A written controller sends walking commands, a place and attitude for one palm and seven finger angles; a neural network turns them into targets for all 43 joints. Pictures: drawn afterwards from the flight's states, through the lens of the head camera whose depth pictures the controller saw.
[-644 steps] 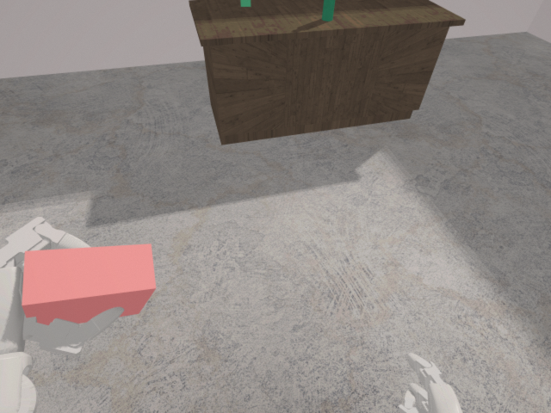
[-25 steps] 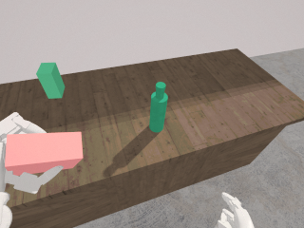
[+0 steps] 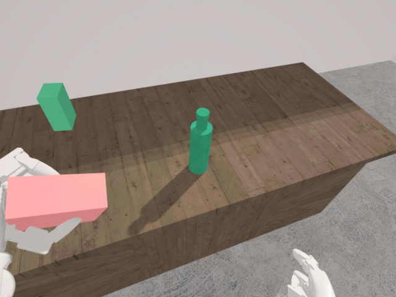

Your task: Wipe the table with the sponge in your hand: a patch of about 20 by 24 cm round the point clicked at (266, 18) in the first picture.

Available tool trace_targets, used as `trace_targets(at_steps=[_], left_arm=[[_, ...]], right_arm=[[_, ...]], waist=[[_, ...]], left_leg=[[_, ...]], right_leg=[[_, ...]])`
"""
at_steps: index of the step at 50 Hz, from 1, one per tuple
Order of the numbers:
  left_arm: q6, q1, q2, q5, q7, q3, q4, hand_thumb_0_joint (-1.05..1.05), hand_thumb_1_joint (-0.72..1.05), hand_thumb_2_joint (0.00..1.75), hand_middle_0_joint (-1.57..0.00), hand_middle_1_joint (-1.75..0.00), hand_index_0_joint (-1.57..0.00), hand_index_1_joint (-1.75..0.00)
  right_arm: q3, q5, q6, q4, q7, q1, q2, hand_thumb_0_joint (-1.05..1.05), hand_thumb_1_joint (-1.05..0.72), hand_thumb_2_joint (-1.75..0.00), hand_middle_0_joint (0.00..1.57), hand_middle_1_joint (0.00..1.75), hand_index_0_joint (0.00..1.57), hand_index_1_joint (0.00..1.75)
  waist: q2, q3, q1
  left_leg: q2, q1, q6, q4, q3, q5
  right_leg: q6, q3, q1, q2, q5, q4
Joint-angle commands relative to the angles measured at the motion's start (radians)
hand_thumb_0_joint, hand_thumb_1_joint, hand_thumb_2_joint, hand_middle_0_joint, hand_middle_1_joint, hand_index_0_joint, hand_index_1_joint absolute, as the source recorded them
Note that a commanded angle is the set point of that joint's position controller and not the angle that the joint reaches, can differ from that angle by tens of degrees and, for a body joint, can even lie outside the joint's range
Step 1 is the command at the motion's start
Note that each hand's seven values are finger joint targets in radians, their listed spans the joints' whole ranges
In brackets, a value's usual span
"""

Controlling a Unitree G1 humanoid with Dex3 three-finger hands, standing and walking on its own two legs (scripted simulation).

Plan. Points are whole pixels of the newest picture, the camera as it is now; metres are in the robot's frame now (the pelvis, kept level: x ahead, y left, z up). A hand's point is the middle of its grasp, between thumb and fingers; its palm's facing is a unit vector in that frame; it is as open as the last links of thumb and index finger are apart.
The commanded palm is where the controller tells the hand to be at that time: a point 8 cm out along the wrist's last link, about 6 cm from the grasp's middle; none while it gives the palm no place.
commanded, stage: shuffle to correct the standing spot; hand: left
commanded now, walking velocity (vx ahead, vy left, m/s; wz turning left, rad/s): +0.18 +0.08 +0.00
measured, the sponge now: (72, 201) +0.23 +0.21 +0.14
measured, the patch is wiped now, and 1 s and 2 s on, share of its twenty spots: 0.00 0.00 0.00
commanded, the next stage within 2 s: none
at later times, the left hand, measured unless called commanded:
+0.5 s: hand (38, 202) +0.21 +0.25 +0.16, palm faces +0.39 -0.82 -0.41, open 9.6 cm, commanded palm +0.16 +0.28 +0.19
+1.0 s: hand (46, 196) +0.22 +0.24 +0.16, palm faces +0.35 -0.83 -0.43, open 9.6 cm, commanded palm +0.17 +0.28 +0.19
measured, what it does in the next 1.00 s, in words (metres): stands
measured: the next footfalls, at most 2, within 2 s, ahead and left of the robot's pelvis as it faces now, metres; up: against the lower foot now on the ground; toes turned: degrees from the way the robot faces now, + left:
none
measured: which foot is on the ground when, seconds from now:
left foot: down 0.00-1.00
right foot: down 0.00-1.00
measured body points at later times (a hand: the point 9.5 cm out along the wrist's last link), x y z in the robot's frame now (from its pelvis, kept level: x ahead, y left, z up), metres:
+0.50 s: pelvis +0.00 +0.00 +0.00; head +0.01 +0.01 +0.45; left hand +0.18 +0.29 +0.19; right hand +0.18 -0.22 -0.08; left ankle -0.02 +0.07 -0.73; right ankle -0.01 -0.13 -0.73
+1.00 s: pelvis +0.01 +0.00 +0.00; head +0.02 +0.01 +0.45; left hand +0.19 +0.28 +0.19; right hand +0.17 -0.24 -0.08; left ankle -0.02 +0.07 -0.73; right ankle -0.01 -0.13 -0.73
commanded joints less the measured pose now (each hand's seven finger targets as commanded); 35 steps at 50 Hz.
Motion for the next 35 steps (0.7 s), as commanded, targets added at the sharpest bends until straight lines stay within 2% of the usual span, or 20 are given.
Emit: trace_targets(at_steps=[1,2,3,6,7,11,12,13,14,16,17,19,21,22,23,24,26,27,29,35], left_arm=[[-0.073,-0.067,0.191,-0.016,0.023,0.140,-0.253,0.00,0.10,1.30,-1.20,-1.60,-1.20,-1.60],[-0.076,-0.083,0.170,-0.014,0.021,0.121,-0.261,0.00,0.10,1.30,-1.20,-1.60,-1.20,-1.60],[-0.076,-0.084,0.186,-0.011,0.023,0.136,-0.260,0.00,0.10,1.30,-1.20,-1.60,-1.20,-1.60],[-0.079,-0.055,0.190,-0.014,0.020,0.142,-0.263,0.00,0.10,1.30,-1.20,-1.60,-1.20,-1.60],[-0.079,-0.050,0.174,-0.014,0.018,0.126,-0.255,0.00,0.10,1.30,-1.20,-1.60,-1.20,-1.60],[-0.077,-0.028,0.184,-0.018,0.017,0.139,-0.262,0.00,0.10,1.30,-1.20,-1.60,-1.20,-1.60],[-0.076,-0.028,0.167,-0.017,0.017,0.122,-0.252,0.00,0.10,1.30,-1.20,-1.60,-1.20,-1.60],[-0.073,-0.038,0.182,-0.017,0.020,0.137,-0.248,0.00,0.10,1.30,-1.20,-1.60,-1.20,-1.60],[-0.072,-0.045,0.167,-0.016,0.018,0.122,-0.241,0.00,0.10,1.30,-1.20,-1.60,-1.20,-1.60],[-0.071,-0.047,0.184,-0.018,0.021,0.136,-0.242,0.00,0.10,1.30,-1.20,-1.60,-1.20,-1.60],[-0.071,-0.061,0.161,-0.018,0.019,0.113,-0.237,0.00,0.10,1.30,-1.20,-1.60,-1.20,-1.60],[-0.070,-0.079,0.170,-0.014,0.022,0.120,-0.237,0.00,0.10,1.30,-1.20,-1.60,-1.20,-1.60],[-0.068,-0.088,0.184,-0.014,0.023,0.127,-0.258,0.00,0.10,1.30,-1.20,-1.60,-1.20,-1.60],[-0.070,-0.101,0.160,-0.012,0.021,0.104,-0.258,0.00,0.10,1.30,-1.20,-1.60,-1.20,-1.60],[-0.066,-0.104,0.172,-0.009,0.023,0.114,-0.249,0.00,0.10,1.30,-1.20,-1.60,-1.20,-1.60],[-0.065,-0.100,0.167,-0.007,0.024,0.109,-0.242,0.00,0.10,1.30,-1.20,-1.60,-1.20,-1.60],[-0.061,-0.090,0.179,-0.010,0.025,0.119,-0.243,0.00,0.10,1.30,-1.20,-1.60,-1.20,-1.60],[-0.061,-0.087,0.158,-0.011,0.025,0.102,-0.232,0.00,0.10,1.30,-1.20,-1.60,-1.20,-1.60],[-0.058,-0.094,0.164,-0.011,0.027,0.108,-0.233,0.00,0.10,1.30,-1.20,-1.60,-1.20,-1.60],[-0.054,-0.083,0.176,-0.015,0.029,0.121,-0.230,0.00,0.10,1.30,-1.20,-1.60,-1.20,-1.60]], right_arm=[[-0.048,0.000,-0.055,-0.160,-0.005,-0.102,-0.128,0.00,-0.90,-0.90,0.20,0.30,0.20,0.30],[-0.048,-0.002,-0.056,-0.163,-0.004,-0.102,-0.131,0.00,-0.90,-0.90,0.20,0.30,0.20,0.30],[-0.050,0.000,-0.057,-0.164,-0.004,-0.100,-0.130,0.00,-0.90,-0.90,0.20,0.30,0.20,0.30],[-0.052,0.003,-0.059,-0.165,0.000,-0.097,-0.128,0.00,-0.90,-0.90,0.20,0.30,0.20,0.30],[-0.052,0.000,-0.056,-0.168,0.002,-0.092,-0.132,0.00,-0.90,-0.90,0.20,0.30,0.20,0.30],[-0.055,0.005,-0.052,-0.167,0.005,-0.091,-0.131,0.00,-0.90,-0.90,0.20,0.30,0.20,0.30],[-0.052,0.000,-0.048,-0.169,0.004,-0.091,-0.131,0.00,-0.90,-0.90,0.20,0.30,0.20,0.30],[-0.052,0.001,-0.046,-0.167,0.004,-0.088,-0.129,0.00,-0.90,-0.90,0.20,0.30,0.20,0.30],[-0.052,-0.001,-0.044,-0.167,0.004,-0.087,-0.135,0.00,-0.90,-0.90,0.20,0.30,0.20,0.30],[-0.052,0.004,-0.044,-0.165,0.000,-0.095,-0.128,0.00,-0.90,-0.90,0.20,0.30,0.20,0.30],[-0.050,0.000,-0.042,-0.165,0.000,-0.092,-0.133,0.00,-0.90,-0.90,0.20,0.30,0.20,0.30],[-0.050,-0.002,-0.041,-0.165,-0.001,-0.092,-0.134,0.00,-0.90,-0.90,0.20,0.30,0.20,0.30],[-0.048,0.002,-0.046,-0.163,-0.003,-0.102,-0.128,0.00,-0.90,-0.90,0.20,0.30,0.20,0.30],[-0.046,-0.003,-0.046,-0.164,-0.002,-0.101,-0.130,0.00,-0.90,-0.90,0.20,0.30,0.20,0.30],[-0.048,-0.002,-0.047,-0.163,-0.003,-0.101,-0.128,0.00,-0.90,-0.90,0.20,0.30,0.20,0.30],[-0.045,-0.006,-0.046,-0.163,-0.003,-0.098,-0.130,0.00,-0.90,-0.90,0.20,0.30,0.20,0.30],[-0.047,0.001,-0.047,-0.162,-0.003,-0.106,-0.126,0.00,-0.90,-0.90,0.20,0.30,0.20,0.30],[-0.047,-0.002,-0.043,-0.163,-0.003,-0.102,-0.128,0.00,-0.90,-0.90,0.20,0.30,0.20,0.30],[-0.048,-0.004,-0.041,-0.164,-0.004,-0.100,-0.132,0.00,-0.90,-0.90,0.20,0.30,0.20,0.30],[-0.048,-0.001,-0.039,-0.168,-0.007,-0.107,-0.127,0.00,-0.90,-0.90,0.20,0.30,0.20,0.30]], waist=[[0.095,-0.117,0.002],[0.113,-0.112,0.002],[0.121,-0.115,0.004],[0.091,-0.148,0.006],[0.082,-0.147,0.005],[0.096,-0.155,0.004],[0.103,-0.142,0.004],[0.089,-0.144,0.005],[0.076,-0.133,0.004],[0.066,-0.136,0.003],[0.064,-0.121,0.001],[0.070,-0.116,0.003],[0.104,-0.121,0.002],[0.115,-0.111,0.003],[0.124,-0.109,0.004],[0.101,-0.114,0.007],[0.069,-0.130,0.004],[0.060,-0.127,0.003],[0.040,-0.117,0.002],[0.039,-0.087,-0.001]], left_leg=[[0.107,-0.004,-0.002,-0.137,-0.140,0.310],[0.113,-0.007,-0.002,-0.146,-0.148,0.328],[0.120,0.007,-0.005,-0.144,-0.151,0.371],[0.113,0.032,-0.018,-0.112,-0.134,0.476],[0.111,0.023,-0.022,-0.105,-0.134,0.475],[0.111,0.035,-0.031,-0.111,-0.133,0.486],[0.115,0.030,-0.028,-0.115,-0.135,0.464],[0.120,0.020,-0.030,-0.113,-0.144,0.464],[0.113,-0.002,-0.028,-0.116,-0.140,0.425],[0.108,-0.004,-0.021,-0.122,-0.133,0.378],[0.106,-0.021,-0.025,-0.130,-0.142,0.347],[0.113,-0.015,-0.024,-0.146,-0.148,0.325],[0.121,0.009,-0.025,-0.165,-0.151,0.343],[0.129,0.007,-0.028,-0.171,-0.158,0.332],[0.134,0.007,-0.029,-0.171,-0.163,0.335],[0.129,0.001,-0.022,-0.159,-0.147,0.323],[0.118,0.002,-0.022,-0.144,-0.132,0.311],[0.112,-0.015,-0.017,-0.134,-0.123,0.272],[0.099,-0.036,-0.014,-0.126,-0.119,0.228],[0.086,-0.054,-0.006,-0.118,-0.117,0.167]], right_leg=[[-0.087,0.086,0.058,-0.061,0.260,-0.028],[-0.083,0.063,0.057,-0.050,0.254,-0.012],[-0.078,0.049,0.056,-0.045,0.260,-0.012],[-0.080,0.041,0.085,-0.048,0.314,-0.021],[-0.083,0.041,0.087,-0.051,0.311,-0.015],[-0.083,0.043,0.081,-0.052,0.300,-0.012],[-0.082,0.038,0.067,-0.050,0.286,-0.012],[-0.080,0.035,0.080,-0.051,0.283,-0.024],[-0.084,0.043,0.081,-0.050,0.275,-0.020],[-0.084,0.059,0.087,-0.059,0.275,-0.043],[-0.088,0.061,0.079,-0.061,0.253,-0.031],[-0.086,0.056,0.062,-0.051,0.231,-0.023],[-0.079,0.049,0.053,-0.042,0.226,-0.027],[-0.079,0.037,0.042,-0.035,0.209,-0.021],[-0.077,0.033,0.047,-0.035,0.198,-0.034],[-0.081,0.035,0.057,-0.033,0.216,-0.042],[-0.088,0.070,0.075,-0.044,0.234,-0.060],[-0.093,0.078,0.081,-0.053,0.231,-0.061],[-0.102,0.106,0.077,-0.066,0.216,-0.065],[-0.107,0.148,0.045,-0.087,0.155,-0.088]])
